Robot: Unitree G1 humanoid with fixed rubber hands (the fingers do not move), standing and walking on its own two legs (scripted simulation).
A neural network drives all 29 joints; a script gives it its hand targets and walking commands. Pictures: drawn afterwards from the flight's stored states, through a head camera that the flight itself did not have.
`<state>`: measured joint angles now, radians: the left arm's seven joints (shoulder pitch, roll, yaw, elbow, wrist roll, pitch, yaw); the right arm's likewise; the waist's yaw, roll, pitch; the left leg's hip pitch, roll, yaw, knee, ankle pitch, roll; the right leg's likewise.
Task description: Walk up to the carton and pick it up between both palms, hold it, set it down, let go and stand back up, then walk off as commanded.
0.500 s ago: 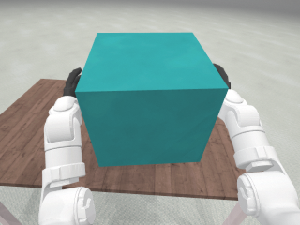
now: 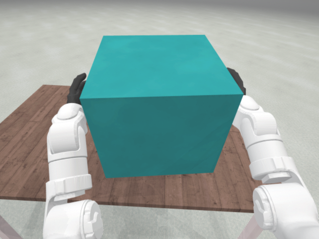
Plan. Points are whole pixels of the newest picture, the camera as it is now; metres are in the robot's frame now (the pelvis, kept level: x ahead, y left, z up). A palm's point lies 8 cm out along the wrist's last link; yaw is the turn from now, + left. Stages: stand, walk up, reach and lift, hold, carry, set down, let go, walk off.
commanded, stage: hold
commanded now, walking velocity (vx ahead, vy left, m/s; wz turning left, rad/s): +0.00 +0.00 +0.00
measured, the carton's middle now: (157, 103) +0.42 +0.00 +0.19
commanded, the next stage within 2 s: none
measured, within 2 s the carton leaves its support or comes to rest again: neither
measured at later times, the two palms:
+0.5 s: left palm (77, 107) +0.35 +0.19 +0.22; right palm (236, 100) +0.36 -0.19 +0.24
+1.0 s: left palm (77, 108) +0.35 +0.19 +0.22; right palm (235, 101) +0.36 -0.19 +0.23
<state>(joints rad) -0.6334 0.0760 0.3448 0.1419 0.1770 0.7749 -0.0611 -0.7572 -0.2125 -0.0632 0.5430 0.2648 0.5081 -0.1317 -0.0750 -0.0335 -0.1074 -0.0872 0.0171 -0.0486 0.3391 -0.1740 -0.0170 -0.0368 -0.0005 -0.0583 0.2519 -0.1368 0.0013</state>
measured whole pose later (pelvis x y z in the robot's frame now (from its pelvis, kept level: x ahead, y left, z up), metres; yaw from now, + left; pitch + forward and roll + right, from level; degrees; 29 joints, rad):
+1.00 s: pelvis +0.00 +0.00 +0.00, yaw +0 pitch -4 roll -1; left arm -0.64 0.08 0.34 0.17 0.18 0.76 -0.06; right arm -0.76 -0.21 -0.07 0.57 0.25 0.49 -0.12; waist -0.08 -0.04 -0.11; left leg -0.10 0.01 -0.05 0.34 -0.16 -0.02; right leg -0.05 0.00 -0.06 0.25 -0.13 0.00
